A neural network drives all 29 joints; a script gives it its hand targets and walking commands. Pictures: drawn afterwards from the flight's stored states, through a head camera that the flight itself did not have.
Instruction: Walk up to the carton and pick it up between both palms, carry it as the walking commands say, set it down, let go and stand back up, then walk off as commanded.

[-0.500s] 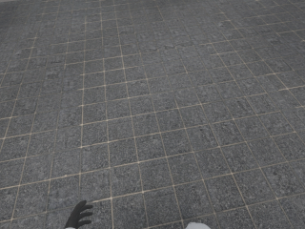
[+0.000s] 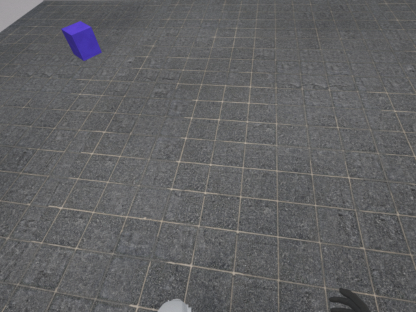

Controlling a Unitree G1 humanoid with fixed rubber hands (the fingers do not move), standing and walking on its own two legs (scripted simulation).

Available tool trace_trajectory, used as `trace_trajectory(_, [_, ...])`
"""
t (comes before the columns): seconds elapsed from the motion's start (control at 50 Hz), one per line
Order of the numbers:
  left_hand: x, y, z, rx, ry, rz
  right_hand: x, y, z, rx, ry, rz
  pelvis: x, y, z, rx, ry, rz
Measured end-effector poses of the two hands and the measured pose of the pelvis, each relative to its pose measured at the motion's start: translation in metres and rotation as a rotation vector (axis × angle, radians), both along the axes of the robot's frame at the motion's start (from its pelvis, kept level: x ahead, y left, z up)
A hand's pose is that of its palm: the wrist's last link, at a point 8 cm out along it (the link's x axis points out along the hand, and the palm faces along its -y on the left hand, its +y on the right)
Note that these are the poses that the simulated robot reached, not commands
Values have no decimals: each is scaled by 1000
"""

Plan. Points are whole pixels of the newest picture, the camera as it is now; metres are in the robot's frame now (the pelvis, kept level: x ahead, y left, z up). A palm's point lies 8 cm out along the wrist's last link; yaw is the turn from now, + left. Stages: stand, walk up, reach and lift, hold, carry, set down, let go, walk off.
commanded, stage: walk up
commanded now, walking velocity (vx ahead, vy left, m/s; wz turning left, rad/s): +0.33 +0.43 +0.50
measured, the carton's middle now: (82, 41) +2.47 +1.26 -0.65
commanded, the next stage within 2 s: none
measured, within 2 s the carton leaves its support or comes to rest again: neither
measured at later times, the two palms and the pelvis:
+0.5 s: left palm (35, 238) +0.31 +0.45 -0.10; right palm (255, 302) +0.17 -0.06 -0.12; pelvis +0.17 +0.19 +0.00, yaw +12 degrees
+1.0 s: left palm (55, 200) +0.43 +0.46 -0.13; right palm (222, 157) +0.57 -0.01 -0.15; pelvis +0.49 +0.22 +0.00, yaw +20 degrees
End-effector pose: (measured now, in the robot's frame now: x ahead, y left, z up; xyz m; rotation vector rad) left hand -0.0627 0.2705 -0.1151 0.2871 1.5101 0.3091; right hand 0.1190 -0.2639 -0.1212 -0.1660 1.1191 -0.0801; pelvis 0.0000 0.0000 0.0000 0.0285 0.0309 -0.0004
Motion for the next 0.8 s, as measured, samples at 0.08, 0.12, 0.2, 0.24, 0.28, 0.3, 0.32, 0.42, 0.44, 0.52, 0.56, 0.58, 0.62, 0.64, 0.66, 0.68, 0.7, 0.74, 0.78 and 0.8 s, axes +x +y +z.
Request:
trace_trajectory(0.08, [-54,37,11,26,148,115,62,55,5,33,-74,92,23,37,-3,-5,-9,31])
trace_trajectory(0.12, [-67,53,10,13,195,159,90,91,4,43,-97,142,35,59,-7,-8,-8,42])
trace_trajectory(0.2, [-53,92,-17,-55,214,187,129,157,-12,27,-151,185,62,111,-30,-19,-6,53])
trace_trajectory(0.24, [-17,114,-34,-90,159,168,126,181,-23,16,-129,186,69,129,-35,-12,-20,65])
trace_trajectory(0.28, [45,133,-43,-112,18,130,106,199,-28,13,-45,179,78,142,-29,-16,-28,84])
trace_trajectory(0.3, [81,142,-43,-118,-70,103,94,204,-28,9,5,171,84,148,-25,-18,-30,98])
trace_trajectory(0.32, [117,149,-41,-121,-158,73,85,204,-25,-16,34,138,90,154,-21,-19,-33,112])
trace_trajectory(0.42, [279,172,-13,-131,-486,-51,56,199,-12,-73,156,42,130,180,-7,-11,-45,168])
trace_trajectory(0.44, [305,175,-5,-133,-531,-67,54,199,-9,-79,173,27,140,184,-5,-12,-46,179])
trace_trajectory(0.52, [394,183,22,-144,-667,-99,54,207,0,-92,245,3,182,196,2,-26,-42,228])
trace_trajectory(0.56, [428,186,29,-150,-705,-99,61,213,3,-93,280,0,205,200,5,-38,-38,250])
trace_trajectory(0.58, [444,188,31,-153,-716,-97,65,216,5,-92,297,-2,216,201,5,-43,-35,259])
trace_trajectory(0.62, [472,191,30,-157,-722,-89,78,221,7,-91,329,-5,241,202,5,-54,-28,271])
trace_trajectory(0.64, [485,192,27,-160,-718,-84,85,224,7,-91,345,-6,253,202,4,-59,-24,274])
trace_trajectory(0.66, [497,192,23,-163,-709,-79,94,226,7,-91,361,-8,266,202,2,-63,-19,277])
trace_trajectory(0.68, [509,192,19,-166,-698,-74,102,228,6,-91,379,-10,279,202,1,-66,-13,279])
trace_trajectory(0.7, [521,191,13,-169,-684,-71,111,229,4,-90,398,-12,292,202,-2,-69,-5,282])
trace_trajectory(0.74, [544,187,1,-175,-651,-65,130,231,-1,-86,443,-13,321,201,-8,-74,13,287])
trace_trajectory(0.78, [566,181,-12,-177,-618,-54,151,232,-9,-76,498,-12,352,201,-17,-76,31,291])
trace_trajectory(0.8, [576,179,-19,-174,-603,-42,162,231,-15,-70,526,-11,369,201,-23,-74,37,295])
